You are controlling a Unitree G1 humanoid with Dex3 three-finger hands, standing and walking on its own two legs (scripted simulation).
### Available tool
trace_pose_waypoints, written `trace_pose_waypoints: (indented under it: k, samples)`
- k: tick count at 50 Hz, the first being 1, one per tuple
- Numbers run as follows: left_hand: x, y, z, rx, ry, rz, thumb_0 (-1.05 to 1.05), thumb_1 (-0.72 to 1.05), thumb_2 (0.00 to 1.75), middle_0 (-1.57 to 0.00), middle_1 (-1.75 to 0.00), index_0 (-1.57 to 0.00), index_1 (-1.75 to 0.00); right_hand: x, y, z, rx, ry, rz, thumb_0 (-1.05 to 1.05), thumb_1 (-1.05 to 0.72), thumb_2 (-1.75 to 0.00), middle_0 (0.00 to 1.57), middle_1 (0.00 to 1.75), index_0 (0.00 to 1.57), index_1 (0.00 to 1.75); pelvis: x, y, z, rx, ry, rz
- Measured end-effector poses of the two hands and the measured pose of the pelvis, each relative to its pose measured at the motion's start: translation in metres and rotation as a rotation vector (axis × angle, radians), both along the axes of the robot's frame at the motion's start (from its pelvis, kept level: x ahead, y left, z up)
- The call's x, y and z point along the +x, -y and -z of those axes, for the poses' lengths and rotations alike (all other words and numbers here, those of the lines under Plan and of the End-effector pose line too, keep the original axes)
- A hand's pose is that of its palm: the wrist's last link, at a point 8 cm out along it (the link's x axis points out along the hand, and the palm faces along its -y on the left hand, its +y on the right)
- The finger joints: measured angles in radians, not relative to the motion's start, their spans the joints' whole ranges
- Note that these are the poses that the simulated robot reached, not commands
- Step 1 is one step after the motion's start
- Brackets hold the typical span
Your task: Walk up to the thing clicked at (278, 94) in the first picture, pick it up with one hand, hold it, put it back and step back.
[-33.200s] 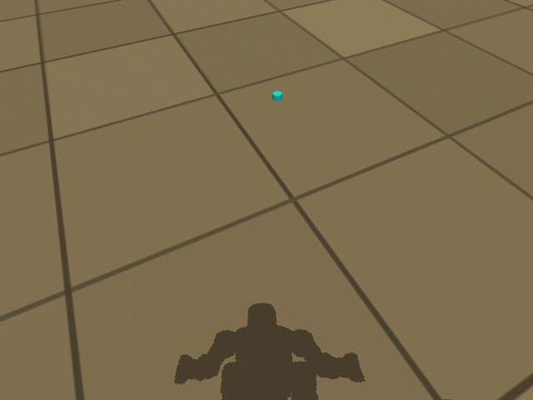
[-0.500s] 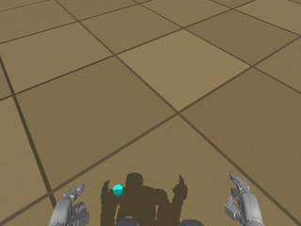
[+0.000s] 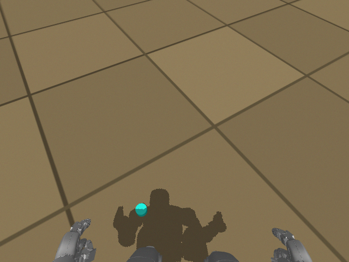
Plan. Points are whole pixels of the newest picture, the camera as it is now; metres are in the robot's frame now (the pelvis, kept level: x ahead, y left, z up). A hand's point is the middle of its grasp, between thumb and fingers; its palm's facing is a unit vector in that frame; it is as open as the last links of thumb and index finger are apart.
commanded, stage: stand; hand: left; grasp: from above
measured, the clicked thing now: (141, 209) +0.42 +0.21 -0.72
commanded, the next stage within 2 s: none
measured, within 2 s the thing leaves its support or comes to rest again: neither
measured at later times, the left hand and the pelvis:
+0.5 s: hand out of the picture +0.03 +0.24 -0.13, palm faces +0.05 -0.95 -0.32, open 7.4 cm; pelvis -0.01 +0.01 +0.04, yaw +1 degrees
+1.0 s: hand out of the picture +0.03 +0.23 -0.12, palm faces +0.03 -0.95 -0.32, open 7.4 cm; pelvis -0.01 -0.01 +0.04, yaw +1 degrees
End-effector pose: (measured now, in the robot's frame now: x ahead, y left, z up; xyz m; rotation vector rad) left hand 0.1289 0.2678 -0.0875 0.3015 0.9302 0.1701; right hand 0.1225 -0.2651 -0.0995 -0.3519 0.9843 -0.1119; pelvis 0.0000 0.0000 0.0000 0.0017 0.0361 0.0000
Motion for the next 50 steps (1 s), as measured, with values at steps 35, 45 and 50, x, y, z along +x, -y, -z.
trace_pose_waypoints:
  k: [35, 45, 50]
  samples:
    - [-0.116, -0.019, 0.0, -0.011, -0.335, -0.145, 0.01, 0.91, 0.9, -0.2, -0.3, -0.2, -0.3, -0.073, 0.007, -0.011, 0.029, -0.226, 0.129, 0.0, -0.9, -0.89, 0.21, 0.3, 0.21, 0.3, -0.013, -0.003, -0.039, -0.005, 0.119, -0.012]
    - [-0.112, -0.012, -0.002, -0.009, -0.343, -0.138, 0.01, 0.91, 0.9, -0.2, -0.3, -0.2, -0.3, -0.081, 0.02, -0.01, 0.02, -0.258, 0.139, 0.0, -0.9, -0.89, 0.2, 0.3, 0.2, 0.3, -0.012, 0.004, -0.041, -0.004, 0.115, -0.011]
    - [-0.103, -0.009, -0.003, -0.011, -0.334, -0.132, 0.01, 0.9, 0.9, -0.2, -0.3, -0.2, -0.3, -0.08, 0.022, -0.01, 0.023, -0.263, 0.137, 0.0, -0.9, -0.89, 0.2, 0.3, 0.2, 0.3, -0.01, 0.007, -0.041, -0.004, 0.112, -0.01]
